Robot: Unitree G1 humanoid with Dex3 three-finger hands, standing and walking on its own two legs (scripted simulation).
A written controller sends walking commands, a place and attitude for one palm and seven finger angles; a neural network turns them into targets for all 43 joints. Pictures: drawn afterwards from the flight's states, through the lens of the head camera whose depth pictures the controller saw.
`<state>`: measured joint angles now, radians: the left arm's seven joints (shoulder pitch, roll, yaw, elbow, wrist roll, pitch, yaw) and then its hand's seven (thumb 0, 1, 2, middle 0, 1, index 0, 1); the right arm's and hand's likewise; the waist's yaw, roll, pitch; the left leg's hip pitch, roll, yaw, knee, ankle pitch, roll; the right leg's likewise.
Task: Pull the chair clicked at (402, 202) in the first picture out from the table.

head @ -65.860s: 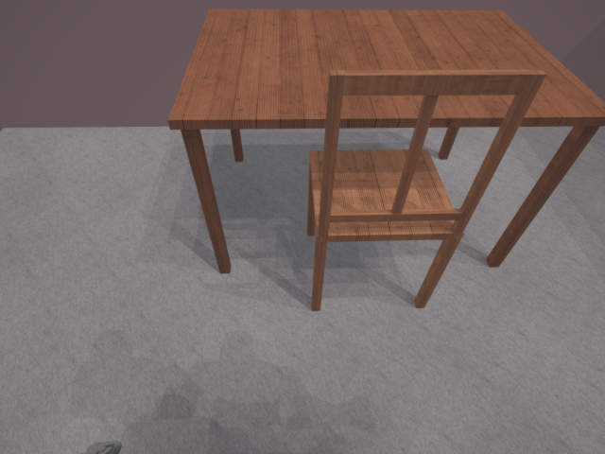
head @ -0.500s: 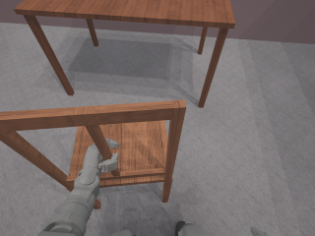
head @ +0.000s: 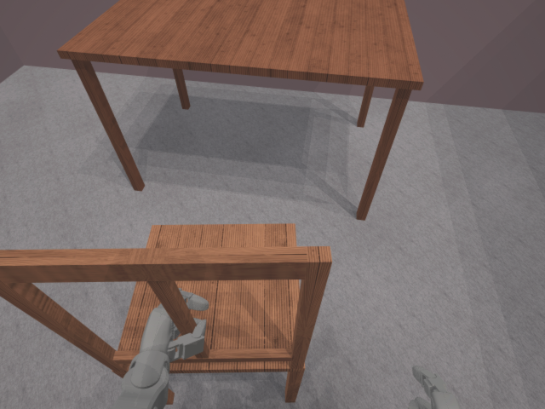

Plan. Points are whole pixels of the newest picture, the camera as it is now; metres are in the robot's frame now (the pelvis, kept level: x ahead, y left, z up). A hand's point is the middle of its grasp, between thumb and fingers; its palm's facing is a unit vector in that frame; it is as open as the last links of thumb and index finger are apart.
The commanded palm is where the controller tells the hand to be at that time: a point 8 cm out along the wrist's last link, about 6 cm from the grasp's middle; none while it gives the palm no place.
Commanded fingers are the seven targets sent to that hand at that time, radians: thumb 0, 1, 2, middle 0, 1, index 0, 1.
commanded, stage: stop walking, hand still on the chair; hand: left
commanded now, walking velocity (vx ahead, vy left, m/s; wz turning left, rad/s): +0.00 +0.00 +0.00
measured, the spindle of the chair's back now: (185, 323) +0.26 +0.17 -0.07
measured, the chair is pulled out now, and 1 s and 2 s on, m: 0.66 0.66 0.66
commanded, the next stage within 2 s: open the thumb and straighten the fingers in 0.28 s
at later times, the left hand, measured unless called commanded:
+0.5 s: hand (195, 334) +0.24 +0.15 -0.07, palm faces +0.10 -0.99 -0.10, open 5.8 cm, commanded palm +0.21 +0.20 -0.05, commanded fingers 0.00 0.05 0.49 -0.50 -1.45 -0.50 -1.45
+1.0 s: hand (191, 332) +0.25 +0.15 -0.08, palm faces +0.09 -0.99 -0.14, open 16.0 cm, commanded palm +0.22 +0.21 -0.06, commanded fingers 0.00 -0.55 0.20 0.00 0.00 0.00 0.00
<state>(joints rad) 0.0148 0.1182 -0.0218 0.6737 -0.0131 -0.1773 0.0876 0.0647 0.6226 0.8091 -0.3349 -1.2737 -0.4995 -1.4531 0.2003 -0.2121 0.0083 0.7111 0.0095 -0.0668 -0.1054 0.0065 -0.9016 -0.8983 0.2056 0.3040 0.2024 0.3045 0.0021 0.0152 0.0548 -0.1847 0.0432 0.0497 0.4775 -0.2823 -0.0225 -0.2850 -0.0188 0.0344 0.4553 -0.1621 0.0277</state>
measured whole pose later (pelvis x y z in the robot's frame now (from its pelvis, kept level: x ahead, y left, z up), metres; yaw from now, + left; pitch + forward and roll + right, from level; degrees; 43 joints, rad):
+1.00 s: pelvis +0.02 -0.01 -0.04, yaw +5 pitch +12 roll +0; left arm 0.22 0.16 -0.02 0.14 -0.07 0.13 0.03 -0.01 -0.52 0.22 -0.18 -0.53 -0.19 -0.54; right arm 0.24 -0.25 0.02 0.54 0.04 -0.13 -0.07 0.01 -0.90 -0.90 0.20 0.30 0.20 0.30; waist -0.03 0.04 -0.12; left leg -0.60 0.02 -0.03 0.88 -0.48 -0.03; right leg -0.68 -0.06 -0.03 0.87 -0.39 0.02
